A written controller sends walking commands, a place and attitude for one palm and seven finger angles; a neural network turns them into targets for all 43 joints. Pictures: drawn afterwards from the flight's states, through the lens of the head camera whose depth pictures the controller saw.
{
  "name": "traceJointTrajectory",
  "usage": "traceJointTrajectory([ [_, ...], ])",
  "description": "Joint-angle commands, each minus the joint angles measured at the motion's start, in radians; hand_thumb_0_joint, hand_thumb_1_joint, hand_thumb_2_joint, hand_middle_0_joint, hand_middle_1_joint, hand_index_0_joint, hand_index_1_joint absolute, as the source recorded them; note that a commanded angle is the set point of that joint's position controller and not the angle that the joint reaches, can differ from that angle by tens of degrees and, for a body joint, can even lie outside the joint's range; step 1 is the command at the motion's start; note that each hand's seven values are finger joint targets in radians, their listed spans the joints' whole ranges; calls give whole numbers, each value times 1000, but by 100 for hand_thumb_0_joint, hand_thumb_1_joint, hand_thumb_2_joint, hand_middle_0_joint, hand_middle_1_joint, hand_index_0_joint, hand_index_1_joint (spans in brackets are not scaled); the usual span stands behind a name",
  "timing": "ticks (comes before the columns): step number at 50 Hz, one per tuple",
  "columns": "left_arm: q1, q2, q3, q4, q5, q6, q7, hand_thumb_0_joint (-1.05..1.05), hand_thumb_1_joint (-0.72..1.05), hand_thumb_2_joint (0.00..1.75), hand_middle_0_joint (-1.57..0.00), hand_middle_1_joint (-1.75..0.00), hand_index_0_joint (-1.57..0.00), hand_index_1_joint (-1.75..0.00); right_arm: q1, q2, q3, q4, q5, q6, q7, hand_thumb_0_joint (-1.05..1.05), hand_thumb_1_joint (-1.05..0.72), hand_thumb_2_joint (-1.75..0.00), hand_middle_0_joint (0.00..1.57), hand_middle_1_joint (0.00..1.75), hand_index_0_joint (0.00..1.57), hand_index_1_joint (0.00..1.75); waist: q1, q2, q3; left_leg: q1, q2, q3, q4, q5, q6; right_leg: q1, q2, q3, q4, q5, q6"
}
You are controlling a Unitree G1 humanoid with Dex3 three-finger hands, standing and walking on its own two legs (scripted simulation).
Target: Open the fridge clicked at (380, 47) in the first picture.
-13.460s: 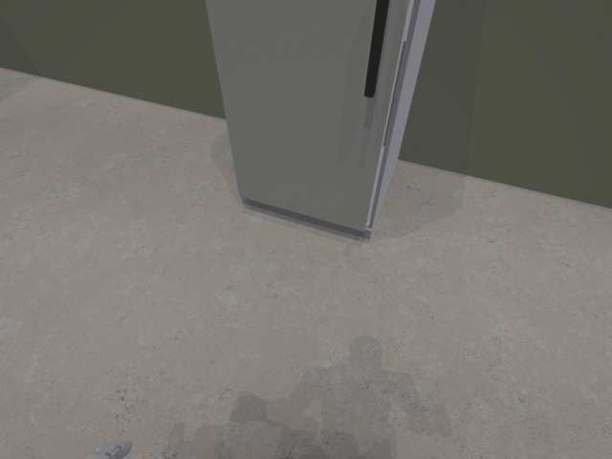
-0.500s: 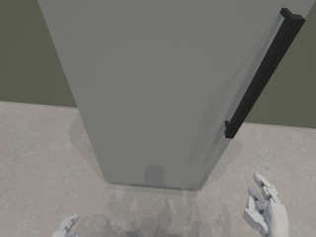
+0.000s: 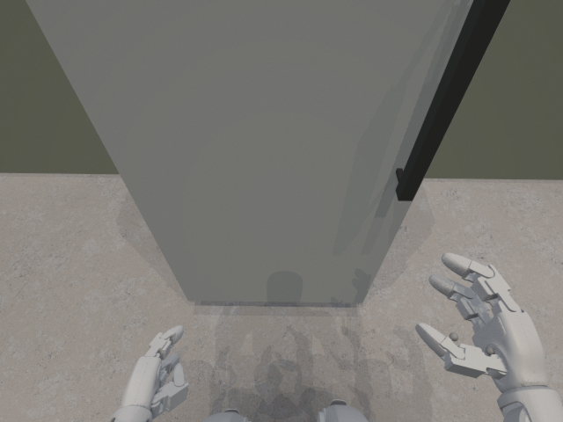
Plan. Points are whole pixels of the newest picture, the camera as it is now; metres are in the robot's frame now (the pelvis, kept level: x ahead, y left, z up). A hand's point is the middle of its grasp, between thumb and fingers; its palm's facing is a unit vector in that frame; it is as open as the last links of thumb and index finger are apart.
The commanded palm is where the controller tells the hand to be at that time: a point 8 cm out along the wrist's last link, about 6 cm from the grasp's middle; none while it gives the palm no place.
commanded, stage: raise the hand to about handle height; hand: right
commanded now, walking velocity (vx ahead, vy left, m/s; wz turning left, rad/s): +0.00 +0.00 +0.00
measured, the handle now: (440, 94) +0.52 -0.19 +0.20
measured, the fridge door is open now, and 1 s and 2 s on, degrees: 0 0 0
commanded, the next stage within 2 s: move the hooked fingers beside the handle in 1.40 s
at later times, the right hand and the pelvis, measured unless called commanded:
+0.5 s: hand (520, 287) +0.27 -0.26 +0.11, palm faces +0.02 +1.00 -0.05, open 13.2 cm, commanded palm +0.24 -0.31 +0.13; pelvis +0.02 -0.02 +0.03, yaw +1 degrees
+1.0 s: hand out of the picture +0.30 -0.30 +0.17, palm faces +0.05 +1.00 -0.07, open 14.0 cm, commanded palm +0.26 -0.34 +0.17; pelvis +0.02 -0.02 +0.05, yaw +0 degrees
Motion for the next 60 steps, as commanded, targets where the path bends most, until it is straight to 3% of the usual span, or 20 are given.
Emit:
traceJointTrajectory([
  [1,-65,162,94,-163,-6,-71,26,0,90,90,-20,-30,-20,-30,-15,-145,-173,-197,51,0,-30,0,-6,-54,26,84,26,84,-17,26,-204,166,14,-125,-232,175,-44,191,25,30,-212,191,-16],
  [4,-51,164,95,-150,-2,-86,18,0,90,90,-20,-30,-20,-30,-19,-136,-164,-220,43,-33,-48,0,1,-51,27,88,27,88,-11,0,-186,160,3,-98,-224,227,-38,236,23,30,-238,228,-13],
  [7,-37,182,99,-139,-3,-96,16,0,90,90,-20,-30,-20,-30,-38,-147,-165,-179,43,-48,-36,0,8,-48,27,93,27,93,1,41,-140,152,0,-99,-241,207,-39,228,23,32,-251,211,-15],
  [8,-29,186,102,-139,-6,-101,16,0,90,90,-20,-30,-20,-30,-51,-152,-166,-191,41,-53,-26,0,10,-47,27,94,27,94,4,28,-155,157,1,-100,-245,217,-40,249,23,27,-255,219,-15],
  [9,-26,187,102,-139,-8,-105,17,0,90,90,-20,-30,-20,-30,-46,-155,-169,-187,43,-48,-17,0,13,-46,27,96,27,96,-1,-3,-163,163,4,-102,-250,221,-38,259,26,23,-262,220,-14],
  [11,-22,194,100,-133,-11,-112,21,0,90,90,-20,-30,-20,-30,-90,-171,-172,-186,45,-38,-7,0,17,-44,28,99,28,99,9,-4,-140,154,3,-93,-263,202,-37,274,24,30,-280,205,-14],
  [15,-15,200,97,-129,-16,-119,30,0,90,90,-20,-30,-20,-30,-151,-211,-203,-205,53,-15,7,0,27,-40,28,105,28,105,4,-56,-159,186,0,-88,-281,229,-31,337,24,33,-310,232,-14],
  [17,-14,204,96,-124,-14,-121,32,0,90,90,-20,-30,-20,-30,-175,-240,-228,-203,54,-4,6,0,31,-38,29,108,29,108,-4,-52,-154,209,-4,-82,-287,260,-26,357,21,38,-322,263,-13],
  [19,-16,200,92,-127,-17,-123,30,0,90,90,-20,-30,-20,-30,-194,-233,-225,-209,59,11,10,0,36,-36,29,111,29,111,-4,-83,-162,220,-5,-75,-292,293,-25,395,21,39,-337,293,-8],
  [22,-11,206,89,-124,-16,-119,30,0,90,90,-20,-30,-20,-30,-212,-248,-241,-168,64,47,27,0,43,-33,29,115,29,115,-9,-55,-148,245,-10,-69,-305,342,-23,417,20,44,-351,337,-7],
  [25,-22,205,84,-131,-21,-113,32,0,90,90,-20,-30,-20,-30,-265,-256,-242,-151,63,94,45,0,50,-30,30,120,30,120,-5,-68,-130,244,-11,-64,-324,336,-26,439,19,47,-375,328,-4],
  [32,-32,206,69,-131,-20,-101,42,0,90,90,-20,-30,-20,-30,-393,-333,-302,-126,70,155,80,0,50,-30,30,120,30,120,-15,-58,-141,300,-14,-66,-363,378,-19,502,17,56,-407,381,-3],
  [40,-48,203,57,-122,-26,-101,54,0,90,90,-20,-30,-20,-30,-516,-389,-336,-58,69,199,122,0,50,-30,30,120,30,120,-14,-85,-130,319,-8,-67,-409,360,-19,553,19,65,-455,366,-4],
  [45,-53,209,53,-115,-31,-102,62,0,90,90,-20,-30,-20,-30,-591,-439,-366,8,72,221,142,0,50,-30,30,120,30,120,-15,-62,-100,329,-7,-69,-444,317,-19,553,21,70,-489,315,-8],
  [48,-49,208,58,-117,-33,-107,55,0,90,90,-20,-30,-20,-30,-528,-389,-336,52,78,233,160,0,50,-30,30,120,30,120,-16,-58,-107,341,-3,-76,-450,353,-19,561,26,55,-481,339,-14],
  [50,-50,214,60,-119,-34,-107,53,0,90,90,-20,-30,-20,-30,-531,-390,-330,51,79,236,167,0,50,-30,30,120,30,120,-15,-25,-97,330,-3,-76,-452,341,-23,546,26,55,-481,318,-17],
  [55,-55,213,66,-125,-30,-113,50,0,90,90,-20,-30,-20,-30,-552,-443,-385,-7,76,209,144,0,50,-30,30,120,30,120,-24,-49,-140,356,2,-90,-453,342,-24,554,31,41,-476,320,-21],
  [57,-47,211,67,-118,-27,-113,50,0,90,90,-20,-30,-20,-30,-540,-451,-392,-10,74,199,128,0,50,-30,30,120,30,120,-25,-23,-127,363,2,-96,-461,342,-26,545,27,32,-472,321,-24],
  [58,-55,209,66,-116,-30,-115,52,0,90,90,-20,-30,-20,-30,-552,-436,-385,-15,75,194,125,0,50,-30,30,120,30,120,-21,-61,-117,355,3,-100,-462,342,-26,549,31,28,-473,314,-24],
  [60,-52,207,66,-111,-30,-116,56,0,90,90,-20,-30,-20,-30,-557,-425,-377,0,73,191,125,0,50,-30,30,120,30,120,-16,-65,-110,350,4,-100,-461,342,-28,547,32,26,-474,306,-23],
])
